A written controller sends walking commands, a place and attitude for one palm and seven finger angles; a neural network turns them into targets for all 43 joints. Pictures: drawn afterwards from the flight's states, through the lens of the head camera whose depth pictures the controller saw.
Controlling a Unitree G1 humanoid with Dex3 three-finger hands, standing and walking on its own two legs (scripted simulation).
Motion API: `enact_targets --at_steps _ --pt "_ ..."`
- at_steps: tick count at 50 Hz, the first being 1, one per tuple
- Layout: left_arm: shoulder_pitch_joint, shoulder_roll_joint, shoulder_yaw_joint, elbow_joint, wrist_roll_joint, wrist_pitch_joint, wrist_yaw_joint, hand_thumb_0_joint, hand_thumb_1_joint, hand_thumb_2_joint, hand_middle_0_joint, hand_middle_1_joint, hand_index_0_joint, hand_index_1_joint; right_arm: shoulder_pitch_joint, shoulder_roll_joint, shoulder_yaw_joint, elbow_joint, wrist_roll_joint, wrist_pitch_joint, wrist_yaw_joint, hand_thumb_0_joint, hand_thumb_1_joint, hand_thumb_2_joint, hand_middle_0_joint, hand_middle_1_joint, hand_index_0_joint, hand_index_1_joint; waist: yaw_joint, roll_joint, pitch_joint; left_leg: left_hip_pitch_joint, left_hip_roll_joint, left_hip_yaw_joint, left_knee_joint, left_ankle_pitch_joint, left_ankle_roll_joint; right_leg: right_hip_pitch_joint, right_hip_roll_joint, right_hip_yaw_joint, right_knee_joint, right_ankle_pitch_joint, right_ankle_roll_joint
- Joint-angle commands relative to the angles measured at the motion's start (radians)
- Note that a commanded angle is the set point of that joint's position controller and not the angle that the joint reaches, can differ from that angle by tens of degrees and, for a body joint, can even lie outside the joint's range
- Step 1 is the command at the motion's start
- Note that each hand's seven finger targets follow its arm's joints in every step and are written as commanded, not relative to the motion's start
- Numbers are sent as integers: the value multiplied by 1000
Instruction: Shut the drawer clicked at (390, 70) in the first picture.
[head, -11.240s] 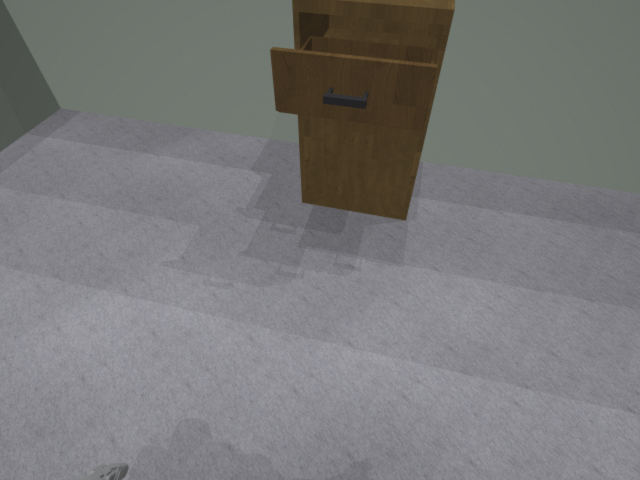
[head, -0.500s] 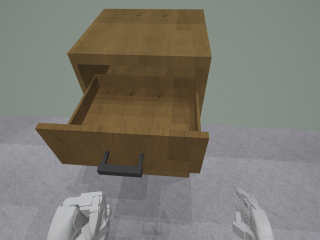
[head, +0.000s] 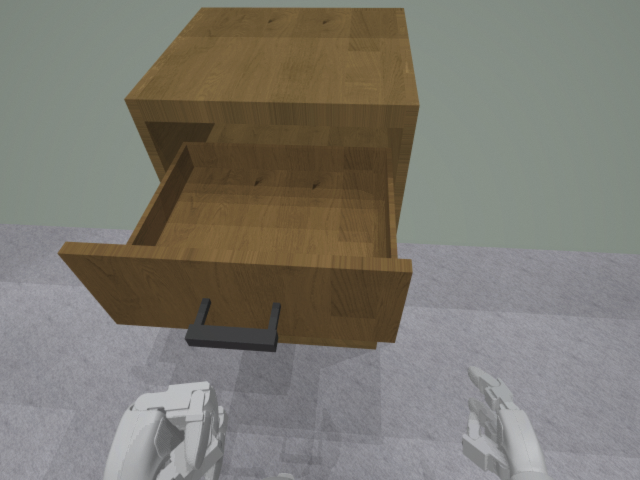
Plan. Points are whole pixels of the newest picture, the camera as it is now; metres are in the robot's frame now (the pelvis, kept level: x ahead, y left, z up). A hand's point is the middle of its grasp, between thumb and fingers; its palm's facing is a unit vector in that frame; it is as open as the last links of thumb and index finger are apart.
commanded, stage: bring the fist close to the handle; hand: left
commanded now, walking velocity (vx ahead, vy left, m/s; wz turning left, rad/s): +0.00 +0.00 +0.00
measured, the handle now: (236, 323) +0.32 +0.14 +0.02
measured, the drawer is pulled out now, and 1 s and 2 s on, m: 0.30 0.30 0.24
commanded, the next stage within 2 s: push the drawer shut in 1.20 s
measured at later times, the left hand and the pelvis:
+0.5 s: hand (238, 409) +0.20 +0.10 +0.05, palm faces -0.03 -1.00 +0.01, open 3.3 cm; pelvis +0.01 +0.01 -0.02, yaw -1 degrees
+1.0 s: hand (247, 390) +0.23 +0.11 +0.02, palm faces -0.03 -1.00 +0.01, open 3.3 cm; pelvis +0.00 +0.01 -0.03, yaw -1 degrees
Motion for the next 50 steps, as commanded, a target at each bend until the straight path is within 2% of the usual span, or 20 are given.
enact_targets --at_steps 1,3,4,7,8,14,17,22,25,26,28,29,40,41,44,46,47,48,49,50 --pt "-36 35 12 -182 -1 -90 10 0 900 900 -1400 -1600 -1400 -1600 -82 -100 -49 -176 4 -59 -2 0 -900 -900 200 300 200 300 -30 -80 -73 73 23 -52 -102 143 9 -5 -55 123 -179 180 63" --pt "-67 36 6 -172 7 -86 20 0 900 900 -1400 -1600 -1400 -1600 -78 -103 -48 -178 2 -58 -1 0 -900 -900 200 300 200 300 -30 -54 -87 76 24 -55 -102 158 9 -12 -50 111 -161 197 60" --pt "-66 25 3 -143 10 -80 26 0 900 900 -1400 -1600 -1400 -1600 -77 -101 -48 -174 1 -56 1 0 -900 -900 200 300 200 300 -32 -83 -77 69 25 -55 -101 161 7 -11 -51 109 -158 209 61" --pt "-75 18 -2 -122 20 -73 42 0 900 900 -1400 -1600 -1400 -1600 -74 -102 -48 -177 -3 -45 4 0 -900 -900 200 300 200 300 -29 -96 -102 59 23 -52 -92 179 6 -2 -53 110 -143 253 65" --pt "-73 38 21 -98 26 -68 50 0 900 900 -1400 -1600 -1400 -1600 -75 -104 -51 -173 -3 -39 4 0 -900 -900 200 300 200 300 -22 -97 -101 52 25 -53 -93 182 5 -2 -49 110 -140 252 63" --pt "-93 13 10 -75 32 -93 74 0 900 900 -1400 -1600 -1400 -1600 -71 -101 -50 -166 -13 -27 11 0 -900 -900 200 300 200 300 -24 -96 -134 43 24 -49 -69 220 0 -9 -49 106 -103 323 65" --pt "-109 12 9 -57 34 -119 78 0 900 900 -1400 -1600 -1400 -1600 -73 -103 -52 -159 -15 -25 15 0 -900 -900 200 300 200 300 -28 -70 -136 28 25 -48 -53 211 -3 -38 -47 103 -85 303 60" --pt "-168 3 -7 -14 41 -151 78 0 900 900 -1400 -1600 -1400 -1600 -71 -106 -54 -150 -21 -23 19 0 -900 -900 200 300 200 300 -41 -88 -146 -12 26 -58 -21 194 -4 -82 -47 104 -56 278 58" --pt "-212 17 8 8 50 -163 82 0 900 900 -1400 -1600 -1400 -1600 -71 -110 -55 -142 -23 -17 15 0 -900 -900 200 300 200 300 -41 -86 -183 -23 27 -57 -2 197 -4 -93 -46 106 -34 275 55" --pt "-222 -3 -9 3 47 -167 82 0 900 900 -1400 -1600 -1400 -1600 -73 -106 -55 -144 -24 -19 17 0 -900 -900 200 300 200 300 -40 -65 -194 -14 27 -56 0 202 -5 -101 -46 102 -29 277 54" --pt "-237 20 15 33 47 -161 89 0 900 900 -1400 -1600 -1400 -1600 -70 -109 -54 -136 -23 -11 16 0 -900 -900 200 300 200 300 -39 -77 -190 -30 29 -61 4 196 -6 -107 -43 104 -27 263 52" --pt "-255 -7 -12 39 51 -162 89 0 900 900 -1400 -1600 -1400 -1600 -73 -109 -52 -138 -24 -10 17 0 -900 -900 200 300 200 300 -47 -76 -193 -25 30 -62 7 198 -5 -121 -42 96 -18 265 51" --pt "-384 -1 0 129 70 -156 123 0 900 900 -1400 -1600 -1400 -1600 -78 -108 -46 -124 -35 16 21 0 -900 -900 200 300 200 300 -41 -63 -244 -69 29 -68 40 179 -12 -163 -42 91 24 231 43" --pt "-361 0 6 120 66 -156 124 0 900 900 -1400 -1600 -1400 -1600 -81 -107 -47 -131 -33 19 22 0 -900 -900 200 300 200 300 -31 -53 -255 -58 30 -64 38 188 -12 -155 -42 94 20 239 43" --pt "-370 9 6 84 61 -155 130 0 900 900 -1400 -1600 -1400 -1600 -76 -107 -46 -134 -31 26 21 0 -900 -900 200 300 200 300 -36 -64 -285 -40 31 -62 36 215 -10 -127 -42 97 18 277 46" --pt "-341 8 8 83 57 -152 131 0 900 900 -1400 -1600 -1400 -1600 -74 -105 -44 -133 -29 29 23 0 -900 -900 200 300 200 300 -30 -39 -264 -35 31 -65 24 219 -13 -129 -40 91 14 273 42" --pt "-338 -8 -12 75 55 -153 131 0 900 900 -1400 -1600 -1400 -1600 -73 -104 -43 -136 -29 30 24 0 -900 -900 200 300 200 300 -35 -44 -258 -36 30 -64 24 221 -12 -126 -42 89 12 280 44" --pt "-324 -5 -8 96 58 -149 130 0 900 900 -1400 -1600 -1400 -1600 -70 -107 -47 -132 -28 31 23 0 -900 -900 200 300 200 300 -43 -83 -253 -40 34 -67 28 225 -10 -129 -40 93 7 290 49" --pt "-324 -17 -24 92 57 -151 126 0 900 900 -1400 -1600 -1400 -1600 -73 -106 -46 -136 -28 31 24 0 -900 -900 200 300 200 300 -46 -79 -247 -51 33 -66 30 208 -10 -134 -41 93 8 280 51" --pt "-312 -4 -7 106 55 -150 125 0 900 900 -1400 -1600 -1400 -1600 -68 -107 -47 -131 -29 33 23 0 -900 -900 200 300 200 300 -45 -93 -237 -63 32 -66 31 203 -10 -128 -42 97 5 286 52"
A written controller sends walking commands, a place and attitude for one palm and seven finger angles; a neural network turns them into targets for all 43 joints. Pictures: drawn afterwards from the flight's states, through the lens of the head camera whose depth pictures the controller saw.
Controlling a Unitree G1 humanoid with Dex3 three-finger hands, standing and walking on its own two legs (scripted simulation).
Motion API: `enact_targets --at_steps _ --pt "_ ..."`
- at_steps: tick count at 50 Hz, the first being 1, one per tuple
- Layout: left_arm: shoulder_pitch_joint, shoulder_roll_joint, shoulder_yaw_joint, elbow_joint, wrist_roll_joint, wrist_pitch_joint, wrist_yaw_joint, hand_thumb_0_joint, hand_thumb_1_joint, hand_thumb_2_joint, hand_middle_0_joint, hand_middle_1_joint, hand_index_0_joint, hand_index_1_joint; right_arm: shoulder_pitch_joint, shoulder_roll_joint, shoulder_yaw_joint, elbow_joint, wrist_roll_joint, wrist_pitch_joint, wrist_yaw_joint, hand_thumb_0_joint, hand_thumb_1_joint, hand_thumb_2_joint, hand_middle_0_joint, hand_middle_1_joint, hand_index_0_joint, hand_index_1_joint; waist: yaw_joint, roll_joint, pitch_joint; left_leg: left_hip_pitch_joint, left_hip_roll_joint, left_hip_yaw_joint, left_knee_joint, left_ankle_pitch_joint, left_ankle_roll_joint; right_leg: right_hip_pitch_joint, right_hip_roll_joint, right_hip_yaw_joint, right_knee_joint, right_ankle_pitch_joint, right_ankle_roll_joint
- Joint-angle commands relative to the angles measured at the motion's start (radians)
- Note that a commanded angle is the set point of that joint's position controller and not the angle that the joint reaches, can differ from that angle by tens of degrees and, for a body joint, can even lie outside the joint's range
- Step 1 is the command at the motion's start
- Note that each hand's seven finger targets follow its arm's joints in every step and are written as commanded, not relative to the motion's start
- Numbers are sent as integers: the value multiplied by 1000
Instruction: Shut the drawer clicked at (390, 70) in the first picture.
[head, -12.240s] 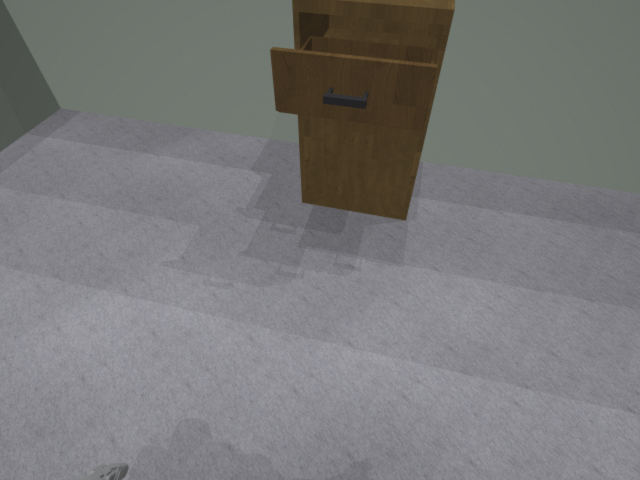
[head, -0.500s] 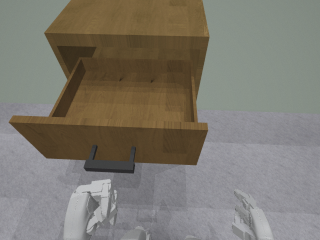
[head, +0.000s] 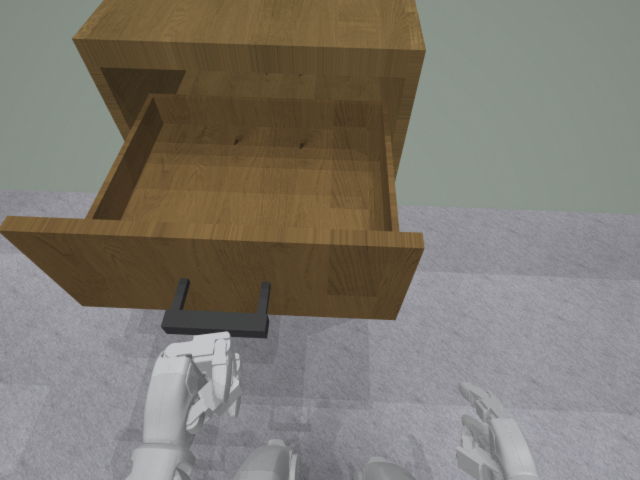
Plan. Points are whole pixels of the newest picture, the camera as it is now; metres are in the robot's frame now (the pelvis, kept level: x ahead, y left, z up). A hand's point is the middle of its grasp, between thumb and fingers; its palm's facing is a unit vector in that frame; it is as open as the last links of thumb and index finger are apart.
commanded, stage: bring the fist close to the handle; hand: left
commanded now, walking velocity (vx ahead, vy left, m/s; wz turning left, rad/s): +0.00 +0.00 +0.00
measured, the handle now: (220, 306) +0.31 +0.13 +0.05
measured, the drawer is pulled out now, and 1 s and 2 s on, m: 0.30 0.24 0.12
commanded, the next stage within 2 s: push the drawer shut in 0.20 s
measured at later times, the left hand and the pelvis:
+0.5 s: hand (236, 374) +0.23 +0.10 +0.05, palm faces -0.03 -1.00 +0.01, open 3.3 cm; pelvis +0.00 +0.00 +0.00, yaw +0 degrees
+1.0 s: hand (245, 326) +0.29 +0.10 +0.05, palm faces -0.05 -1.00 -0.02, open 3.0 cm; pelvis -0.01 +0.01 +0.01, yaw +1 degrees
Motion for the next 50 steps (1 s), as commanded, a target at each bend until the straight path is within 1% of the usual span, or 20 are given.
enact_targets --at_steps 1,3,5,8,10,13,16,18,22,25,26,28,35,38,40,43,44,47,48,50 --pt "39 22 2 -200 0 -77 -6 0 900 900 -1400 -1600 -1400 -1600 -54 -112 -57 -170 7 -50 -6 0 -900 -900 200 300 200 300 -14 -73 -187 185 26 -81 -148 275 -24 130 -40 93 -176 361 44" --pt "53 49 27 -199 2 -84 -9 0 900 900 -1400 -1600 -1400 -1600 -61 -115 -59 -167 6 -49 -8 0 -900 -900 200 300 200 300 -9 -60 -184 174 25 -79 -142 270 -24 127 -40 100 -175 355 42" --pt "33 21 -6 -224 2 -97 -12 0 900 900 -1400 -1600 -1400 -1600 -61 -110 -57 -173 5 -51 -5 0 -900 -900 200 300 200 300 -15 -31 -187 188 24 -82 -144 267 -24 109 -41 89 -167 332 38" --pt "16 50 25 -225 -3 -112 -5 0 900 900 -1400 -1600 -1400 -1600 -63 -114 -59 -167 4 -52 -10 0 -900 -900 200 300 200 300 -17 -55 -186 172 26 -84 -134 252 -23 99 -37 97 -168 312 39" --pt "8 31 4 -237 -5 -122 -8 0 900 900 -1400 -1600 -1400 -1600 -63 -110 -58 -167 4 -57 -9 0 -900 -900 200 300 200 300 -18 -26 -201 185 26 -84 -132 250 -24 93 -39 94 -164 305 38" --pt "-6 50 21 -212 -4 -112 -11 0 900 900 -1400 -1600 -1400 -1600 -64 -117 -58 -164 5 -53 -11 0 -900 -900 200 300 200 300 -22 -47 -198 171 27 -86 -128 240 -21 93 -37 99 -168 296 40" --pt "-31 37 7 -211 -7 -98 -17 0 900 900 -1400 -1600 -1400 -1600 -62 -117 -55 -168 7 -50 -14 0 -900 -900 200 300 200 300 -22 -37 -196 179 26 -88 -137 236 -22 95 -37 92 -171 288 39" --pt "-81 57 23 -207 -4 -88 -14 0 900 900 -1400 -1600 -1400 -1600 -56 -123 -54 -161 5 -47 -17 0 -900 -900 200 300 200 300 -27 -27 -205 189 29 -93 -138 249 -22 86 -35 87 -166 291 37" --pt "-131 24 -5 -179 1 -69 -4 0 900 900 -1400 -1600 -1400 -1600 -59 -122 -52 -158 6 -46 -17 0 -900 -900 200 300 200 300 -30 -15 -212 219 31 -97 -148 254 -23 75 -37 77 -172 286 37" --pt "-170 26 3 -148 5 -50 6 0 900 900 -1400 -1600 -1400 -1600 -52 -125 -52 -153 4 -39 -16 0 -900 -900 200 300 200 300 -31 -40 -217 219 31 -98 -154 270 -24 91 -36 74 -172 307 38" --pt "-197 25 -4 -158 5 -50 9 0 900 900 -1400 -1600 -1400 -1600 -56 -125 -50 -153 5 -38 -16 0 -900 -900 200 300 200 300 -34 -23 -214 219 29 -97 -152 260 -23 86 -39 76 -176 296 38" --pt "-248 46 13 -136 12 -51 21 0 900 900 -1400 -1600 -1400 -1600 -53 -128 -49 -140 1 -36 -19 0 -900 -900 200 300 200 300 -42 -39 -207 212 31 -101 -148 250 -21 73 -37 77 -176 281 38" --pt "-452 19 -27 -63 26 -59 34 0 900 900 -1400 -1600 -1400 -1600 -63 -135 -46 -105 3 -35 -23 0 -900 -900 200 300 200 300 -64 -22 -208 238 36 -119 -157 180 -18 19 -41 73 -191 190 39" --pt "-505 64 24 -23 18 -45 44 0 900 900 -1400 -1600 -1400 -1600 -60 -143 -45 -89 5 -28 -26 0 -900 -900 200 300 200 300 -55 -23 -228 239 33 -115 -167 178 -18 46 -39 78 -202 187 37" --pt "-561 34 1 -8 16 -37 44 0 900 900 -1400 -1600 -1400 -1600 -63 -140 -45 -82 7 -26 -26 0 -900 -900 200 300 200 300 -59 -10 -237 262 34 -121 -174 183 -19 39 -41 71 -201 191 37" --pt "-592 62 42 40 5 -22 48 0 900 900 -1400 -1600 -1400 -1600 -61 -147 -44 -71 7 -19 -26 0 -900 -900 200 300 200 300 -52 -32 -249 256 32 -114 -182 193 -18 70 -40 76 -215 202 37" --pt "-614 38 23 53 5 -20 46 0 900 900 -1400 -1600 -1400 -1600 -65 -144 -44 -70 7 -17 -25 0 -900 -900 200 300 200 300 -55 -27 -247 267 32 -114 -186 201 -18 69 -41 72 -215 212 38" --pt "-665 46 48 112 -8 -15 44 0 900 900 -1400 -1600 -1400 -1600 -66 -146 -44 -58 7 -11 -24 0 -900 -900 200 300 200 300 -56 -39 -224 250 31 -108 -190 180 -18 74 -42 79 -231 196 40" --pt "-677 69 71 139 -8 -16 44 0 900 900 -1400 -1600 -1400 -1600 -62 -150 -44 -50 7 -10 -25 0 -900 -900 200 300 200 300 -55 -47 -219 242 32 -109 -193 186 -18 77 -40 78 -229 199 38" --pt "-699 55 73 153 -18 -25 36 0 900 900 -1400 -1600 -1400 -1600 -65 -147 -46 -46 6 -9 -22 0 -900 -900 200 300 200 300 -49 -39 -240 253 31 -104 -195 199 -20 91 -40 80 -228 216 39"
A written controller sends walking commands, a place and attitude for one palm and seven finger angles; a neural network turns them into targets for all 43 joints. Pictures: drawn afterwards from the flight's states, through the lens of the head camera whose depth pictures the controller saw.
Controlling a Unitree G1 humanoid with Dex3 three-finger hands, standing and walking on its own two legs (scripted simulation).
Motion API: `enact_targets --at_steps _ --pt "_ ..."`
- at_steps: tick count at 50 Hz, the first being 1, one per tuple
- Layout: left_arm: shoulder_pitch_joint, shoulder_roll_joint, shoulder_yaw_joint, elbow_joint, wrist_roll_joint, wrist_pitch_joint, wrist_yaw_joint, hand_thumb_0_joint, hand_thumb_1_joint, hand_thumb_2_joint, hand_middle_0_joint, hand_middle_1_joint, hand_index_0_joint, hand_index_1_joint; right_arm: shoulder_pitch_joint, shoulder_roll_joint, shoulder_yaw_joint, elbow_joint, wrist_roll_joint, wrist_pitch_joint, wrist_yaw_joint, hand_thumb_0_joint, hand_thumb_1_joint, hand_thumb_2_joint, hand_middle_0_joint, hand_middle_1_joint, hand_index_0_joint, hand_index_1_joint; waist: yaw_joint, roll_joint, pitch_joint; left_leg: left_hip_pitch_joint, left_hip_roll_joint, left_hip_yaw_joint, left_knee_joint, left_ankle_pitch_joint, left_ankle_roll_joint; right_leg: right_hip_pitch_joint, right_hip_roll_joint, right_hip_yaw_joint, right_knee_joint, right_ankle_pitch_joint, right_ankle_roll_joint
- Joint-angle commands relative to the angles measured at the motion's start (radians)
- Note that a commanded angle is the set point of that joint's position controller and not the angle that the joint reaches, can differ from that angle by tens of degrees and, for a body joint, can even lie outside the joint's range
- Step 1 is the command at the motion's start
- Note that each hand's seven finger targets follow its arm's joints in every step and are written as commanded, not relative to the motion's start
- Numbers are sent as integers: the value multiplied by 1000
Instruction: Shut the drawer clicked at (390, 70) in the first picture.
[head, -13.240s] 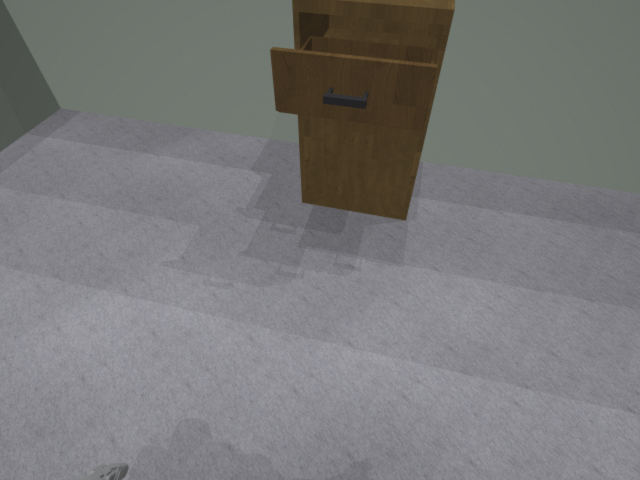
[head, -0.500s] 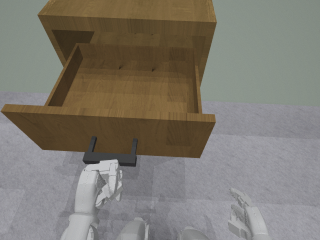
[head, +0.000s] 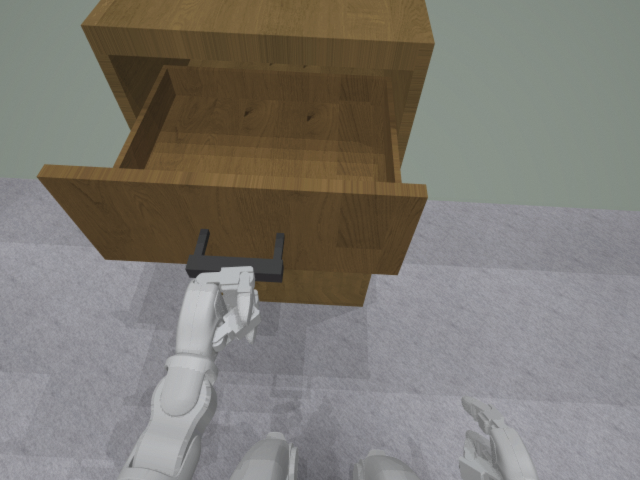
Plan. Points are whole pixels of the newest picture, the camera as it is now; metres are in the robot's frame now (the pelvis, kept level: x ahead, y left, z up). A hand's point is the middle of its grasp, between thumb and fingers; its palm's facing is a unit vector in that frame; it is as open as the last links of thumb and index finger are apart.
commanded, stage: push the drawer shut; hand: left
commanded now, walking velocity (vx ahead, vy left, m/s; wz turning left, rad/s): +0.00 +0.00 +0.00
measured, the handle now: (238, 254) +0.38 +0.12 +0.04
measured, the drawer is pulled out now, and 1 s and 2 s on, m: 0.24 0.12 0.00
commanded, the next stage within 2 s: none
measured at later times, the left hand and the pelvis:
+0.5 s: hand (261, 270) +0.36 +0.09 +0.04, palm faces -0.05 -1.00 -0.02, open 2.8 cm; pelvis +0.00 +0.01 +0.00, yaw -1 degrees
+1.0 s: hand (266, 227) +0.43 +0.09 +0.04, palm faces -0.01 -1.00 -0.02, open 2.9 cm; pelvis +0.00 +0.01 +0.00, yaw -2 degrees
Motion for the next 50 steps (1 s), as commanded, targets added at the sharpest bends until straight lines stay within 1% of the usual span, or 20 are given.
enact_targets --at_steps 1,3,6,9,10,13,19,23,25,28,29,33,34,36,38,40,41,44,47,50 --pt "-261 40 72 -145 -13 -72 6 0 900 900 -1400 -1600 -1400 -1600 -36 -133 -64 -134 5 -38 -5 0 -900 -900 200 300 200 300 -28 -45 -261 255 37 -87 -171 159 -33 89 -33 94 -191 176 25" --pt "-310 49 80 -117 -12 -76 7 0 900 900 -1400 -1600 -1400 -1600 -35 -137 -65 -124 6 -33 -3 0 -900 -900 200 300 200 300 -36 -35 -251 260 41 -91 -172 161 -33 70 -32 91 -187 173 25" --pt "-367 4 42 -99 -9 -89 12 0 900 900 -1400 -1600 -1400 -1600 -31 -137 -68 -117 4 -30 4 0 -900 -900 200 300 200 300 -46 -13 -259 310 47 -109 -183 167 -39 32 -31 77 -180 170 24" --pt "-404 29 70 -78 0 -99 27 0 900 900 -1400 -1600 -1400 -1600 -16 -144 -76 -103 0 -24 7 0 -900 -900 200 300 200 300 -43 -29 -306 331 50 -109 -176 207 -39 39 -30 78 -171 201 26" --pt "-426 -4 38 -70 2 -99 24 0 900 900 -1400 -1600 -1400 -1600 -16 -140 -75 -103 1 -23 9 0 -900 -900 200 300 200 300 -50 -16 -300 337 49 -111 -178 211 -41 32 -31 75 -168 205 26" --pt "-487 39 79 -11 11 -105 34 0 900 900 -1400 -1600 -1400 -1600 -4 -149 -79 -80 -1 -14 8 0 -900 -900 200 300 200 300 -58 -53 -290 318 52 -117 -176 193 -39 18 -28 75 -168 187 28" --pt "-601 12 68 58 17 -113 42 0 900 900 -1400 -1600 -1400 -1600 7 -149 -82 -58 -1 -1 8 0 -900 -900 200 300 200 300 -74 -21 -306 355 55 -129 -181 190 -41 -16 -27 71 -164 183 30" --pt "-670 50 108 89 13 -120 45 0 900 900 -1400 -1600 -1400 -1600 23 -154 -83 -46 -2 4 8 0 -900 -900 200 300 200 300 -69 0 -342 367 53 -127 -183 213 -45 -2 -24 72 -160 200 27" --pt "-684 22 96 126 9 -119 43 0 900 900 -1400 -1600 -1400 -1600 29 -149 -84 -39 -3 7 11 0 -900 -900 200 300 200 300 -74 -2 -345 379 53 -125 -182 223 -46 -7 -23 71 -164 208 28" --pt "-763 45 119 185 8 -125 44 0 900 900 -1400 -1600 -1400 -1600 42 -154 -83 -24 -5 10 11 0 -900 -900 200 300 200 300 -93 -31 -320 346 52 -127 -180 201 -41 -15 -21 71 -166 197 30" --pt "-753 63 147 212 12 -128 46 0 900 900 -1400 -1600 -1400 -1600 46 -155 -84 -23 -5 12 11 0 -900 -900 200 300 200 300 -78 -30 -325 341 52 -122 -182 198 -43 -10 -20 74 -166 192 29" --pt "-818 101 187 272 8 -146 43 0 900 900 -1400 -1600 -1400 -1600 61 -158 -83 -10 -7 12 11 0 -900 -900 200 300 200 300 -82 -30 -331 309 45 -107 -175 191 -40 8 -18 84 -170 196 29" --pt "-839 67 157 280 9 -151 38 0 900 900 -1400 -1600 -1400 -1600 60 -153 -83 -11 -7 12 14 0 -900 -900 200 300 200 300 -91 -4 -333 321 43 -103 -173 191 -40 -3 -19 85 -173 197 31" --pt "-865 93 189 320 5 -155 38 0 900 900 -1400 -1600 -1400 -1600 75 -157 -85 -1 -9 13 15 0 -900 -900 200 300 200 300 -91 -28 -338 306 43 -102 -172 186 -40 5 -18 88 -175 196 31" --pt "-907 110 203 318 7 -166 41 0 900 900 -1400 -1600 -1400 -1600 87 -159 -87 1 -11 12 16 0 -900 -900 200 300 200 300 -92 3 -370 322 43 -103 -170 214 -41 7 -16 87 -164 216 30" --pt "-908 88 195 351 6 -167 36 0 900 900 -1400 -1600 -1400 -1600 99 -156 -90 7 -11 14 20 0 -900 -900 200 300 200 300 -97 -7 -373 329 43 -96 -165 236 -41 10 -16 88 -168 241 32" --pt "-926 120 229 366 2 -169 38 0 900 900 -1400 -1600 -1400 -1600 105 -160 -91 13 -12 15 19 0 -900 -900 200 300 200 300 -100 -30 -373 311 43 -92 -162 232 -40 20 -15 91 -169 244 33" --pt "-942 129 236 375 7 -182 31 0 900 900 -1400 -1600 -1400 -1600 120 -159 -92 13 -13 14 23 0 -900 -900 200 300 200 300 -92 2 -402 324 42 -89 -162 264 -43 30 -13 93 -159 274 31" --pt "-989 132 241 421 6 -187 30 0 900 900 -1400 -1600 -1400 -1600 132 -160 -93 25 -13 17 26 0 -900 -900 200 300 200 300 -110 -34 -374 290 41 -83 -156 244 -38 32 -12 99 -169 268 35" --pt "-1045 145 254 464 14 -197 29 0 900 900 -1400 -1600 -1400 -1600 149 -162 -92 34 -16 18 27 0 -900 -900 200 300 200 300 -119 -16 -365 277 40 -83 -153 221 -37 10 -12 100 -168 246 35"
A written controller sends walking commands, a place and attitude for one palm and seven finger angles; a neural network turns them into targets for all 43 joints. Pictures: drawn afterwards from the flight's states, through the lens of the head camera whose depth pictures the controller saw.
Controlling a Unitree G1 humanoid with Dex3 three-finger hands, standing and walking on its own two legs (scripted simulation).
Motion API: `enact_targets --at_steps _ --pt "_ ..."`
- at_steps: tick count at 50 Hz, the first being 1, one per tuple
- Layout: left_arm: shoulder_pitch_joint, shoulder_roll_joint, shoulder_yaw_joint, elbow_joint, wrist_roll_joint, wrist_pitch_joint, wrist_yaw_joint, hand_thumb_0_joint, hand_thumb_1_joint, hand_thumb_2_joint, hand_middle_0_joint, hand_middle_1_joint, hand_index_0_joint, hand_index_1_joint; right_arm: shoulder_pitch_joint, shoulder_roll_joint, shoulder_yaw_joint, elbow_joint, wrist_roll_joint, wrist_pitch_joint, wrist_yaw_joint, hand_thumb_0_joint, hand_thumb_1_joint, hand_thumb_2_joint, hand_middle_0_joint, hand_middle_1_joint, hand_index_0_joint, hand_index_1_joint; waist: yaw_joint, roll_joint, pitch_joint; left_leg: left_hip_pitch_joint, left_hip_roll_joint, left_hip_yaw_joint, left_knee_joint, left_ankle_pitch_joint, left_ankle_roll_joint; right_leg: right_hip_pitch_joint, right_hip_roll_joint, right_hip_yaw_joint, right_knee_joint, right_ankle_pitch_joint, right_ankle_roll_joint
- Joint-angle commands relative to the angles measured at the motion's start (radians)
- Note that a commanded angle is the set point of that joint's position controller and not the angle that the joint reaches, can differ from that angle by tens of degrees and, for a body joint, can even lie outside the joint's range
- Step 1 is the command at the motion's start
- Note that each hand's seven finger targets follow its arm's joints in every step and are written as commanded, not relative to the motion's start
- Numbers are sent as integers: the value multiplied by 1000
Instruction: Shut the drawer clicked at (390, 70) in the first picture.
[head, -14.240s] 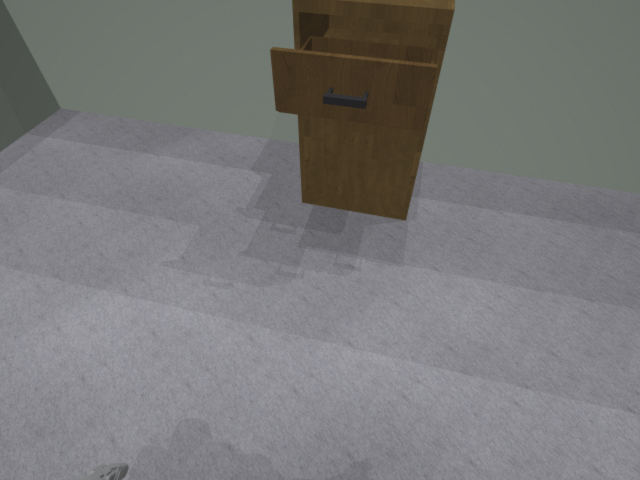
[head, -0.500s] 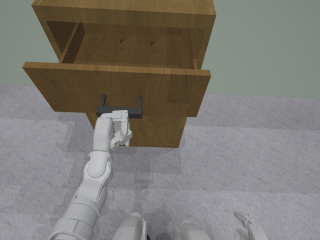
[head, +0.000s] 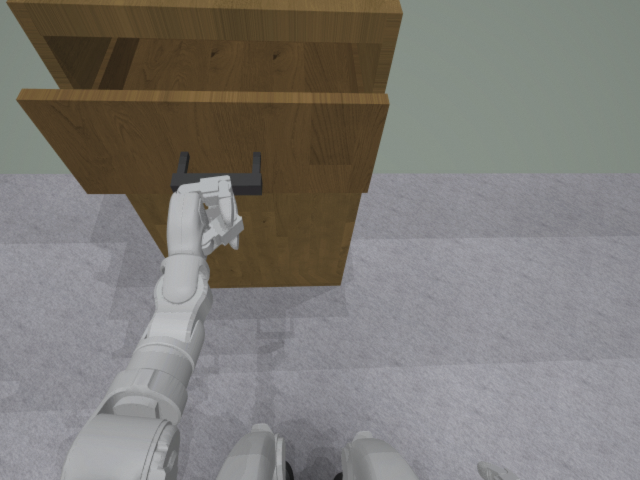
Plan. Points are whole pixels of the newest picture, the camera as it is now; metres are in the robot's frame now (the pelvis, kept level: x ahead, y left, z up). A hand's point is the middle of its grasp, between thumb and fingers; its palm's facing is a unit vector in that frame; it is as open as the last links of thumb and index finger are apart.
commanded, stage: push the drawer shut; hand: left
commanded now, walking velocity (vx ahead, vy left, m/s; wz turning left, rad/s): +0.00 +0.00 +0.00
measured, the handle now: (219, 172) +0.51 +0.13 +0.04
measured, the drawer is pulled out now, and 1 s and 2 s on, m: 0.12 0.00 0.00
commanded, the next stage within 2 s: pull the fist back off the drawer in 1.22 s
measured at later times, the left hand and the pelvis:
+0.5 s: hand (244, 185) +0.48 +0.09 +0.04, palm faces +0.04 -1.00 -0.03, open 3.2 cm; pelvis +0.00 +0.00 -0.01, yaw +0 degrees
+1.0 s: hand (245, 149) +0.55 +0.09 +0.05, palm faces +0.03 -1.00 -0.03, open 3.2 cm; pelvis +0.00 +0.00 -0.02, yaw -1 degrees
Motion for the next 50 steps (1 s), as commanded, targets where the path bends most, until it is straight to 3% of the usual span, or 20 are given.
enact_targets --at_steps 1,4,6,8,9,11,13,15,16,21,23,25,26,30,33,36,39,41,47,50 --pt "-506 127 45 -158 5 -79 18 0 900 900 -1400 -1600 -1400 -1600 76 -151 -59 -81 1 -28 -6 0 -900 -900 200 300 200 300 -58 -13 -382 337 29 -112 -127 200 -44 74 -19 72 -154 217 27" --pt "-562 145 56 -139 17 -93 18 0 900 900 -1400 -1600 -1400 -1600 94 -154 -61 -74 -2 -29 -4 0 -900 -900 200 300 200 300 -58 32 -410 374 31 -123 -128 217 -49 45 -18 66 -142 217 22" --pt "-588 105 28 -119 17 -97 18 0 900 900 -1400 -1600 -1400 -1600 102 -153 -63 -69 -6 -28 0 0 -900 -900 200 300 200 300 -71 33 -422 401 34 -131 -126 229 -50 22 -16 61 -142 218 23" --pt "-602 147 63 -81 22 -100 24 0 900 900 -1400 -1600 -1400 -1600 116 -160 -63 -64 -9 -26 -1 0 -900 -900 200 300 200 300 -68 24 -420 387 33 -135 -127 229 -49 23 -13 60 -136 217 21" --pt "-643 125 43 -77 25 -103 22 0 900 900 -1400 -1600 -1400 -1600 118 -157 -62 -61 -10 -26 2 0 -900 -900 200 300 200 300 -82 34 -422 394 33 -135 -123 229 -48 10 -13 60 -136 218 23" --pt "-668 140 61 -39 28 -108 25 0 900 900 -1400 -1600 -1400 -1600 128 -158 -63 -53 -13 -24 3 0 -900 -900 200 300 200 300 -89 12 -417 373 32 -129 -118 211 -45 14 -13 65 -143 209 26" --pt "-701 167 82 -38 32 -120 24 0 900 900 -1400 -1600 -1400 -1600 141 -161 -63 -52 -16 -24 4 0 -900 -900 200 300 200 300 -82 38 -446 384 30 -133 -114 232 -45 17 -11 64 -129 225 22" --pt "-714 183 99 0 35 -124 22 0 900 900 -1400 -1600 -1400 -1600 148 -160 -62 -50 -17 -19 5 0 -900 -900 200 300 200 300 -88 9 -443 365 29 -128 -111 226 -44 29 -10 67 -134 227 25" --pt "-727 161 80 11 37 -126 18 0 900 900 -1400 -1600 -1400 -1600 149 -156 -61 -49 -18 -19 6 0 -900 -900 200 300 200 300 -94 23 -438 361 27 -122 -109 225 -42 30 -10 72 -139 232 26" --pt "-774 236 145 73 39 -133 16 0 900 900 -1400 -1600 -1400 -1600 173 -163 -59 -42 -23 -11 8 0 -900 -900 200 300 200 300 -101 8 -444 319 25 -115 -96 211 -36 43 -7 81 -140 230 28" --pt "-818 236 134 60 44 -143 9 0 900 900 -1400 -1600 -1400 -1600 179 -159 -56 -46 -25 -11 9 0 -900 -900 200 300 200 300 -104 57 -462 331 24 -116 -95 223 -38 39 -7 84 -132 241 25" --pt "-808 258 156 93 47 -141 9 0 900 900 -1400 -1600 -1400 -1600 188 -164 -57 -41 -27 -7 11 0 -900 -900 200 300 200 300 -102 47 -462 331 27 -120 -92 237 -40 31 -4 78 -128 247 23" --pt "-821 242 143 109 47 -137 6 0 900 900 -1400 -1600 -1400 -1600 191 -162 -56 -42 -26 -5 13 0 -900 -900 200 300 200 300 -112 30 -448 314 26 -117 -87 224 -36 30 -3 81 -134 239 26" --pt "-902 272 149 159 61 -131 3 0 900 900 -1400 -1600 -1400 -1600 213 -173 -54 -31 -30 -3 13 0 -900 -900 200 300 200 300 -140 45 -423 295 30 -129 -81 183 -34 -22 -2 78 -132 193 26" --pt "-958 296 163 163 67 -131 4 0 900 900 -1400 -1600 -1400 -1600 233 -179 -55 -27 -36 -4 15 0 -900 -900 200 300 200 300 -148 91 -454 331 32 -140 -74 202 -35 -53 0 73 -120 197 22" --pt "-984 330 180 189 76 -122 -1 0 900 900 -1400 -1600 -1400 -1600 249 -186 -52 -24 -39 0 16 0 -900 -900 200 300 200 300 -156 88 -482 326 33 -144 -63 217 -34 -51 4 74 -119 203 23" --pt "-1017 314 170 201 71 -114 -9 0 900 900 -1400 -1600 -1400 -1600 264 -188 -52 -19 -42 -3 20 0 -900 -900 200 300 200 300 -168 104 -492 356 38 -159 -59 251 -36 -78 7 64 -111 221 21" --pt "-1010 361 207 215 72 -105 -8 0 900 900 -1400 -1600 -1400 -1600 276 -191 -51 -19 -44 0 20 0 -900 -900 200 300 200 300 -161 94 -513 335 36 -148 -50 268 -34 -47 10 68 -110 237 21" --pt "-1076 399 224 252 78 -80 -14 0 900 900 -1400 -1600 -1400 -1600 303 -196 -44 -13 -48 0 22 0 -900 -900 200 300 200 300 -188 98 -483 281 39 -144 -34 244 -27 -63 12 72 -115 218 24" --pt "-1094 424 236 244 87 -80 -19 0 900 900 -1400 -1600 -1400 -1600 318 -198 -42 -13 -51 2 25 0 -900 -900 200 300 200 300 -181 150 -525 331 42 -155 -28 305 -34 -83 14 63 -98 250 19"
